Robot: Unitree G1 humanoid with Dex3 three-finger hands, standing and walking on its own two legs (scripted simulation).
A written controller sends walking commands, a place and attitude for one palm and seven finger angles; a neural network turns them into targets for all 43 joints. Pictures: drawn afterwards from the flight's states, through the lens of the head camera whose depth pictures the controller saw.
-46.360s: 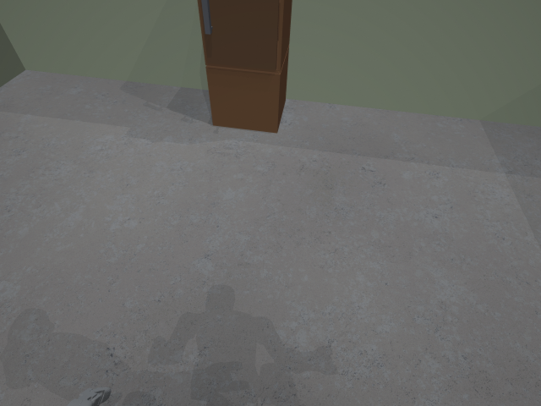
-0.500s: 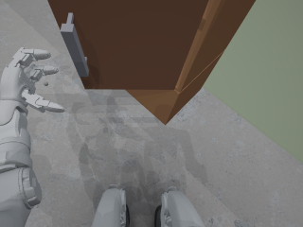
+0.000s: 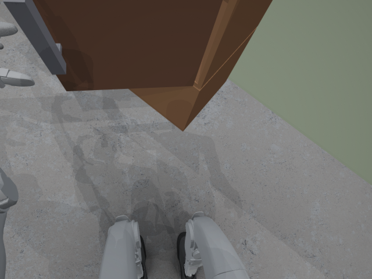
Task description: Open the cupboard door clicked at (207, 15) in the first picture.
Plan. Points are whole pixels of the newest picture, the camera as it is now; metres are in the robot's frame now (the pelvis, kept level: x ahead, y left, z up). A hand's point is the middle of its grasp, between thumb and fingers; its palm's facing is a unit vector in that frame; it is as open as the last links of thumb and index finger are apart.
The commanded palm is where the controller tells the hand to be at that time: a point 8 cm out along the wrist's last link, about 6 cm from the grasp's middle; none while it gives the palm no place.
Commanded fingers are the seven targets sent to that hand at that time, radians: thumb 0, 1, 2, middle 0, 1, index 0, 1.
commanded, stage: move the hooked fingers beside the handle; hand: left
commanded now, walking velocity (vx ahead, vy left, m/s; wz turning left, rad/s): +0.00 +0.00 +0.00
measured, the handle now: (42, 29) +0.58 +0.23 +0.06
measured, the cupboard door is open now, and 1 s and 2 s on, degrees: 46 46 45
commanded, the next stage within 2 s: slide the fingers in behind the handle in 0.80 s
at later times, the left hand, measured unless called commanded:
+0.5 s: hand (1, 50) +0.52 +0.28 +0.06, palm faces +0.04 -1.00 -0.02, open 13.9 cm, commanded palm +0.52 +0.30 +0.06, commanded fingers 0.00 -0.50 0.30 -0.30 -1.20 -0.30 -1.20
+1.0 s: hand (1, 49) +0.53 +0.28 +0.06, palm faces +0.07 -1.00 -0.02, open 13.9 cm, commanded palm +0.52 +0.30 +0.06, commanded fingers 0.00 -0.50 0.30 -0.30 -1.20 -0.30 -1.20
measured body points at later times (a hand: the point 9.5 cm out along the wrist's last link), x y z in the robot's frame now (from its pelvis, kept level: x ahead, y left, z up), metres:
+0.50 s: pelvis +0.01 +0.01 +0.02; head +0.18 +0.06 +0.43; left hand +0.52 +0.33 +0.07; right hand +0.02 -0.25 -0.08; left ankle +0.04 +0.09 -0.60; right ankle +0.03 -0.10 -0.60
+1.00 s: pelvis +0.01 +0.01 +0.01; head +0.19 +0.05 +0.42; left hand +0.52 +0.33 +0.07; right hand +0.01 -0.26 -0.09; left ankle +0.04 +0.09 -0.60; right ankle +0.03 -0.10 -0.60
